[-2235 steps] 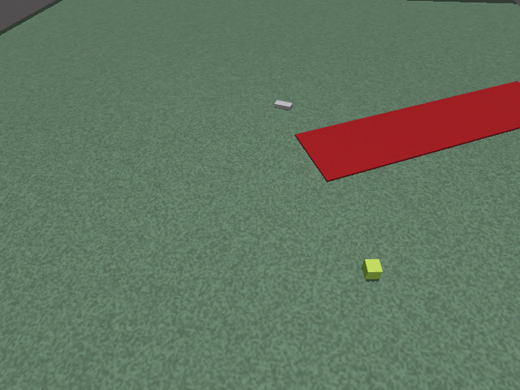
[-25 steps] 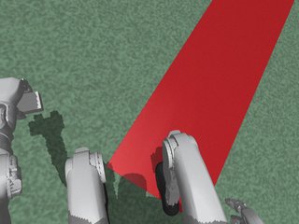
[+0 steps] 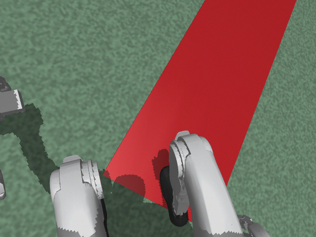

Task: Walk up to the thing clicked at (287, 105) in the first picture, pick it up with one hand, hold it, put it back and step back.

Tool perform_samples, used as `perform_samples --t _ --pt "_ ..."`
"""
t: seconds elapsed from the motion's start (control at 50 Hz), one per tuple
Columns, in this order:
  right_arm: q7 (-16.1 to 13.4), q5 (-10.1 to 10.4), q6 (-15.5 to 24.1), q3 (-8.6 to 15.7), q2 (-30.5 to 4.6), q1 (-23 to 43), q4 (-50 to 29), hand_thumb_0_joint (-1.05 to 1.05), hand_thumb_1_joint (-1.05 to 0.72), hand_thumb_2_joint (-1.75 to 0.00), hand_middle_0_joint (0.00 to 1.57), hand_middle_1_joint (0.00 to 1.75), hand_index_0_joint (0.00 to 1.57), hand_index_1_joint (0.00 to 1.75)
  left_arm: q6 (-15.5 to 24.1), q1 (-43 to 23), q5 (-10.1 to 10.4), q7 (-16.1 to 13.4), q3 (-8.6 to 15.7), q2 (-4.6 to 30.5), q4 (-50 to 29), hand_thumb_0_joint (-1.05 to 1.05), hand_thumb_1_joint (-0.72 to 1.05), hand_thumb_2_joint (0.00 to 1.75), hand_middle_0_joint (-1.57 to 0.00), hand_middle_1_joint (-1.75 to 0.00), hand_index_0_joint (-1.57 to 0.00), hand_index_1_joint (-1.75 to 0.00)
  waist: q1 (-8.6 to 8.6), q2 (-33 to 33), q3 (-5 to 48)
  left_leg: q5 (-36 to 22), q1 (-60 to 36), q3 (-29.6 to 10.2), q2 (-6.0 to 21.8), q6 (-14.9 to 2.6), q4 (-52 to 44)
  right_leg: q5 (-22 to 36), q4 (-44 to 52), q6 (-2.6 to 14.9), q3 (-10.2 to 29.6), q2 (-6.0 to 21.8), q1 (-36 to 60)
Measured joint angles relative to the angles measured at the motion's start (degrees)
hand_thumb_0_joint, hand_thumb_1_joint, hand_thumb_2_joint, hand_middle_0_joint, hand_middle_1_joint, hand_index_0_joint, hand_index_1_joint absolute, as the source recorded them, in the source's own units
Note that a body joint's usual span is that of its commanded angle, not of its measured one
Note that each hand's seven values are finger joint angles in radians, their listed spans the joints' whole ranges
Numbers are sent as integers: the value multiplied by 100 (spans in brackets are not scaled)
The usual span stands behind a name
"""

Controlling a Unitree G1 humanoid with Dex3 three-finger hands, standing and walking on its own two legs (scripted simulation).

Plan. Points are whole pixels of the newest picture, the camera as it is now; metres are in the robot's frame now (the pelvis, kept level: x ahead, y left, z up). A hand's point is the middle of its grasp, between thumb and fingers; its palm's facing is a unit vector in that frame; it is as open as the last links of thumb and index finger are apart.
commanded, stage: lower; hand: left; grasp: from above
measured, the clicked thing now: out of the picture +0.46 +0.34 -0.22
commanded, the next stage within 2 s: rest in 0.38 s
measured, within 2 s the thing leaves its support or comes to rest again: rests again in 1.24 s
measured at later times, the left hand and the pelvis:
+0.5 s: hand (2, 109) +0.46 +0.34 -0.24, palm faces -0.45 -0.12 -0.88, open 8.1 cm; pelvis +0.00 +0.00 -0.03, yaw -2 degrees
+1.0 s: hand (10, 112) +0.46 +0.33 -0.28, palm faces -0.46 -0.13 -0.88, open 8.1 cm; pelvis +0.00 +0.01 -0.04, yaw -5 degrees
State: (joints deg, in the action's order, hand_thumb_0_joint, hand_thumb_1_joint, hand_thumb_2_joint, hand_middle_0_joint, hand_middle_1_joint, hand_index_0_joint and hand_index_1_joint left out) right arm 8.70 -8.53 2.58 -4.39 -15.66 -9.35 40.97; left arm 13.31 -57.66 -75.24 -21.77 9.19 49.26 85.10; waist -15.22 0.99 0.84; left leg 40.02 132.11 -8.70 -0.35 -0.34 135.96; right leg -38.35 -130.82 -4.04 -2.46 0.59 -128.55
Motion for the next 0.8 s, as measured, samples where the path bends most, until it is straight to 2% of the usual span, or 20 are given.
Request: perform_samples --t 0.26,0.4,0.54,0.8 --pt "78 -53 6 -196 -71 87 -114 0 -91 -90 20 30 20 30 77 -57 -46 -59 25 223 282 -1 29 21 -88 -32 -90 -29 -98 102 -179 63 128 -108 -27 27 260 -38 -204 -12 -71 -14 -96" --pt "102 -153 42 -315 -111 186 -103 0 -91 -90 20 30 20 30 260 -120 -185 -288 164 466 470 -1 30 19 -88 -32 -90 -29 -174 235 -377 70 223 -211 -28 45 491 -1 -368 -40 -134 -57 -176" --pt "133 -237 113 -410 -130 235 -94 0 -90 -89 20 30 20 30 235 -173 -280 -511 234 660 604 -1 31 19 -87 -33 -89 -30 -263 316 -507 84 317 -301 -23 33 690 29 -483 -37 -195 -103 -238" --pt "250 -326 304 -704 -175 237 -183 0 -89 -89 20 30 20 30 151 -191 -253 -690 218 897 895 0 32 18 -85 -35 -87 -31 -403 440 -700 161 353 -411 -6 -22 885 20 -544 -25 -286 -157 -207"
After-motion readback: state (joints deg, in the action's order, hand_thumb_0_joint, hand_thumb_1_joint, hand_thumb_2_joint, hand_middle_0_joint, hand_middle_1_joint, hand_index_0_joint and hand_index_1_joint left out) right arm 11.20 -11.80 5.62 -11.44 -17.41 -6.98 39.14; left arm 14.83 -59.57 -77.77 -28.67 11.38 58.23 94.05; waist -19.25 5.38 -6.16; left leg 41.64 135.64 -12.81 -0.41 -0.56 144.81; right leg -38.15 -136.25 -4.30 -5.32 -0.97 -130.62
